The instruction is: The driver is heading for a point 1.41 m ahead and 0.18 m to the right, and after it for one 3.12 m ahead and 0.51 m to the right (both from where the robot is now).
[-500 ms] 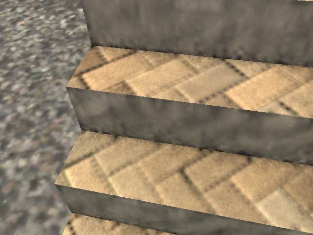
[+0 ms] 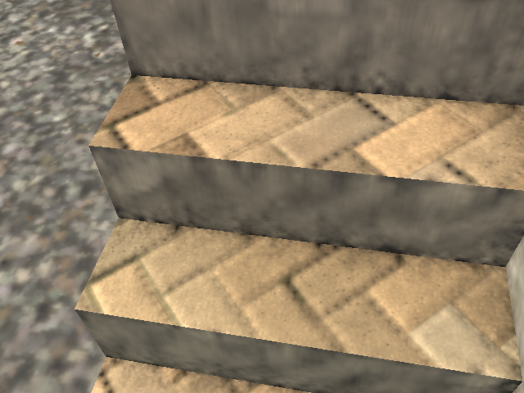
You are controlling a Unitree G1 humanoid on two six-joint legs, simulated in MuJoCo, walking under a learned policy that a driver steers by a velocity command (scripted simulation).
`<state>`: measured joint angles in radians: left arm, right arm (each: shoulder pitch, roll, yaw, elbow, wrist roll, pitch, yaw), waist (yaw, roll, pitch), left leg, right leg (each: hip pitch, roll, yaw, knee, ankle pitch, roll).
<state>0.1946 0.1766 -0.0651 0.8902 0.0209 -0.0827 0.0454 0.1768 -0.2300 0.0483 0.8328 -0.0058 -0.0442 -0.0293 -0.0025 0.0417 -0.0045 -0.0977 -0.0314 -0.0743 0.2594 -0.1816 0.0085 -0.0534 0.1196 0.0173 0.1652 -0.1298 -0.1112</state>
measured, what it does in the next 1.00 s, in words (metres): stands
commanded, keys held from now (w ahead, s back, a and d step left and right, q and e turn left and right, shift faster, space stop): w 1.00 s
